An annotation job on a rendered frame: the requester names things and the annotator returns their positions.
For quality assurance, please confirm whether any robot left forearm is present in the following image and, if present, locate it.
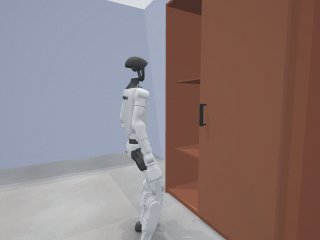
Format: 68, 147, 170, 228
121, 122, 131, 142

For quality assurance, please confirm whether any robot right thigh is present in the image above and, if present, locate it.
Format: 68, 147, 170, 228
135, 150, 164, 210

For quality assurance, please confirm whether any handle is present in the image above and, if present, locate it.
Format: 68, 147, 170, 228
199, 103, 207, 127

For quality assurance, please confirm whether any right robot upper arm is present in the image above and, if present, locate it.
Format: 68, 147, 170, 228
131, 88, 149, 132

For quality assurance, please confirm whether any right robot shin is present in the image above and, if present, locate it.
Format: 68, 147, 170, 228
140, 200, 164, 240

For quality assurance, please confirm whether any right robot hand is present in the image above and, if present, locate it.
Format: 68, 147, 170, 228
146, 164, 165, 196

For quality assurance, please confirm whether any left robot upper arm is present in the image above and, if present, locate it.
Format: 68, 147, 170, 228
119, 103, 125, 123

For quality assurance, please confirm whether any robot right forearm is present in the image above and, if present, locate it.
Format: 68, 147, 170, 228
135, 121, 156, 167

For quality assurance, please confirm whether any wardrobe door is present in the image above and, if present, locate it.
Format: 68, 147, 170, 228
276, 0, 311, 240
197, 0, 292, 240

